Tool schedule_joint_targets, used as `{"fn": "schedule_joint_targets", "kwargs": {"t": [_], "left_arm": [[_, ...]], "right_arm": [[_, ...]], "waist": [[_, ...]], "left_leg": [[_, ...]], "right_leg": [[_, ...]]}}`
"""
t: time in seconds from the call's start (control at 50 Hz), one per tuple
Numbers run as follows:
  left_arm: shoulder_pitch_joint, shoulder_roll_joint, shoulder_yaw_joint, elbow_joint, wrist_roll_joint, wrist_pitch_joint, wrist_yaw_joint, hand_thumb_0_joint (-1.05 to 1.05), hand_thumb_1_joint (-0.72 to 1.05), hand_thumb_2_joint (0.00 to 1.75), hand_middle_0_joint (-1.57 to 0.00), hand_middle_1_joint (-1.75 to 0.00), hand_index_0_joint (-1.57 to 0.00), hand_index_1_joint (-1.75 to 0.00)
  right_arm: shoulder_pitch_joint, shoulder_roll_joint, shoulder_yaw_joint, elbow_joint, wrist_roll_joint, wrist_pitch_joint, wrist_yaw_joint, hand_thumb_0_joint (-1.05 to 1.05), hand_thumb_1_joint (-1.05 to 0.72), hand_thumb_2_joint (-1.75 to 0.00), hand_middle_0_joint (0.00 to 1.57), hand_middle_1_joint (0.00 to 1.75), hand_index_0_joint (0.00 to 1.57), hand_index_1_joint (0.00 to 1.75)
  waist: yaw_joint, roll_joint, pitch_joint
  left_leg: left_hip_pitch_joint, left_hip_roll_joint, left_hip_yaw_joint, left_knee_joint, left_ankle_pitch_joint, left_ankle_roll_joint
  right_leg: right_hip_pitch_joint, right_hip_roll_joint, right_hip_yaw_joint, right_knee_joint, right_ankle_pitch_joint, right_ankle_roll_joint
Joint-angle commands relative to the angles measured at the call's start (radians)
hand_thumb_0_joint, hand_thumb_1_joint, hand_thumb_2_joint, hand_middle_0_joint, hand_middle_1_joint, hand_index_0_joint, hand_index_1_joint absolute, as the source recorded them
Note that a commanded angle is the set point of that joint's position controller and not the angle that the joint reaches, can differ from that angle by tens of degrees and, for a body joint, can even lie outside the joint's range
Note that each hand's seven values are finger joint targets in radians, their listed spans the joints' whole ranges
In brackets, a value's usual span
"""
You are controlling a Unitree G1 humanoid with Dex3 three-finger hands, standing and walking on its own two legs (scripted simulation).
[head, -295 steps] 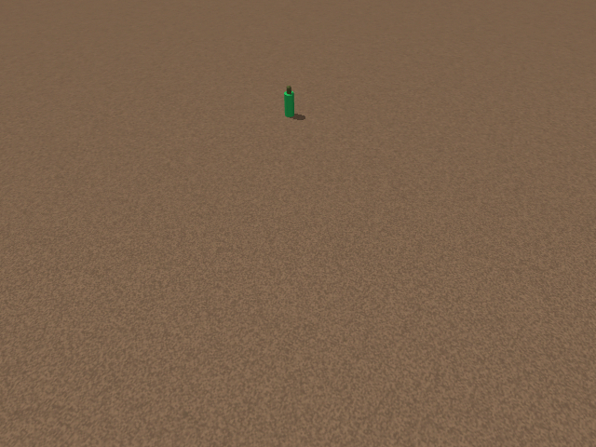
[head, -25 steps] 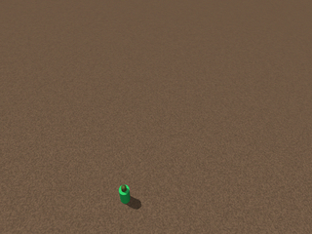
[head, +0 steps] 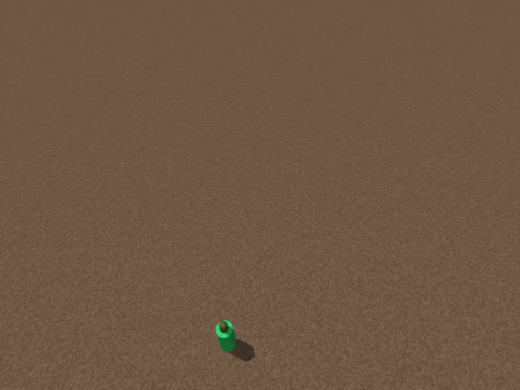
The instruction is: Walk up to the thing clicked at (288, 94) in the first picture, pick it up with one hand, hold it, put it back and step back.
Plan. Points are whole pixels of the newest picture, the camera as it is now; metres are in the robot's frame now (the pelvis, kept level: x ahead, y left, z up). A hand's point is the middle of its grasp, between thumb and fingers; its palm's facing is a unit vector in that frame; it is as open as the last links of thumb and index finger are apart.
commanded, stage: walk up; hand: left
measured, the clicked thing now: (225, 334) +0.46 +0.15 -0.68
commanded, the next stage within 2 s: stand in 0.76 s
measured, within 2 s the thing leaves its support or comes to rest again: neither
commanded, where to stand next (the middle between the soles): +0.06 -0.01 m, yaw -1 degrees
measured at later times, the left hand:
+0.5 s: hand out of the picture +0.09 +0.25 -0.15, palm faces -0.03 -0.95 -0.32, open 7.4 cm
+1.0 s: hand out of the picture +0.09 +0.26 -0.15, palm faces -0.02 -0.94 -0.34, open 7.4 cm
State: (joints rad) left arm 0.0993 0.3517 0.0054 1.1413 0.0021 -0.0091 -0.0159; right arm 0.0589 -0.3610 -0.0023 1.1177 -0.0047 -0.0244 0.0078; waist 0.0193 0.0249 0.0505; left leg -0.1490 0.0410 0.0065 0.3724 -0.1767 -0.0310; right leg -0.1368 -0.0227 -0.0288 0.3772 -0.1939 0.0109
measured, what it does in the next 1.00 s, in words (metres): stands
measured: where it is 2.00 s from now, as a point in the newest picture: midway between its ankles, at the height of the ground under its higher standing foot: outside the picture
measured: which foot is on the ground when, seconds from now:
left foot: down 0.00-1.00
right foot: down 0.00-1.00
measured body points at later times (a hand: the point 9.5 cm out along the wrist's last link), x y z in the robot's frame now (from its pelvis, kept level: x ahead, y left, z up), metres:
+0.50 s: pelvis +0.01 +0.00 +0.00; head +0.01 +0.00 +0.45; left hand +0.09 +0.30 -0.13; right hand +0.07 -0.30 -0.13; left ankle +0.02 +0.14 -0.75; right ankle +0.01 -0.13 -0.75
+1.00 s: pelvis +0.01 +0.00 +0.00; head +0.02 +0.00 +0.45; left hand +0.09 +0.30 -0.13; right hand +0.10 -0.30 -0.13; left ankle +0.02 +0.14 -0.75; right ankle +0.01 -0.13 -0.75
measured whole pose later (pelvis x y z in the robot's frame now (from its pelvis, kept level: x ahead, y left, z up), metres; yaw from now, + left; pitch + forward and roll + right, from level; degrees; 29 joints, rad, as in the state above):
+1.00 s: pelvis +0.01 +0.00 +0.00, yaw -1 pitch -2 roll +0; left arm 0.10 0.35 0.01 1.15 0.01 -0.01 -0.01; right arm 0.08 -0.35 0.00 1.14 -0.01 -0.01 0.01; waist 0.00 0.01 0.05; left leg -0.12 0.04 0.02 0.31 -0.16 -0.03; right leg -0.11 -0.02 -0.02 0.32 -0.18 0.02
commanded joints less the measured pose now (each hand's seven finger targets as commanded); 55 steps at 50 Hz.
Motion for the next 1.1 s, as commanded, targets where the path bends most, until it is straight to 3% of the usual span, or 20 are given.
{"fn": "schedule_joint_targets", "kwargs": {"t": [0.0, 0.26, 0.7, 0.84, 1.08], "left_arm": [[-0.047, 0.212, 0.04, -0.049, 0.0, -0.019, 0.015, 0.0, 0.9, 0.9, -0.2, -0.3, -0.2, -0.3], [-0.066, 0.208, 0.047, -0.05, 0.004, -0.012, 0.014, 0.0, 0.9, 0.9, -0.2, -0.3, -0.2, -0.3], [-0.06, 0.197, 0.047, -0.051, 0.004, -0.01, 0.015, 0.0, 0.9, 0.9, -0.2, -0.3, -0.2, -0.3], [-0.052, 0.212, 0.042, -0.051, 0.004, -0.021, 0.023, 0.0, 0.9, 0.9, -0.2, -0.3, -0.2, -0.3], [-0.045, 0.218, 0.037, -0.051, 0.003, -0.023, 0.023, 0.0, 0.9, 0.9, -0.2, -0.3, -0.2, -0.3]], "right_arm": [[-0.042, -0.201, -0.036, -0.042, 0.001, -0.017, -0.014, 0.0, -0.9, -0.9, 0.2, 0.3, 0.2, 0.3], [-0.023, -0.209, -0.037, -0.025, -0.005, -0.017, -0.017, 0.0, -0.9, -0.9, 0.2, 0.3, 0.2, 0.3], [0.001, -0.203, -0.04, -0.031, -0.004, -0.016, -0.018, 0.0, -0.9, -0.9, 0.2, 0.3, 0.2, 0.3], [-0.014, -0.2, -0.036, -0.033, -0.005, -0.006, -0.014, 0.0, -0.9, -0.9, 0.2, 0.3, 0.2, 0.3], [-0.016, -0.2, -0.033, -0.028, -0.004, -0.006, -0.011, 0.0, -0.9, -0.9, 0.2, 0.3, 0.2, 0.3]], "waist": [[-0.011, -0.047, -0.077], [-0.02, -0.017, -0.069], [-0.024, -0.039, -0.077], [-0.024, -0.024, -0.089], [-0.023, -0.032, -0.083]], "left_leg": [[0.028, 0.086, -0.067, -0.063, 0.114, 0.049], [0.005, 0.082, -0.067, -0.09, 0.062, 0.046], [0.044, 0.088, -0.06, -0.089, 0.125, 0.046], [0.057, 0.099, -0.062, -0.091, 0.148, 0.041], [0.056, 0.1, -0.069, -0.102, 0.148, 0.038]], "right_leg": [[0.006, -0.112, 0.102, -0.094, 0.116, -0.028], [0.03, -0.099, 0.097, -0.105, 0.077, -0.028], [0.023, -0.097, 0.096, -0.097, 0.137, -0.023], [0.027, -0.116, 0.098, -0.107, 0.163, -0.023], [0.027, -0.116, 0.095, -0.114, 0.139, -0.022]]}}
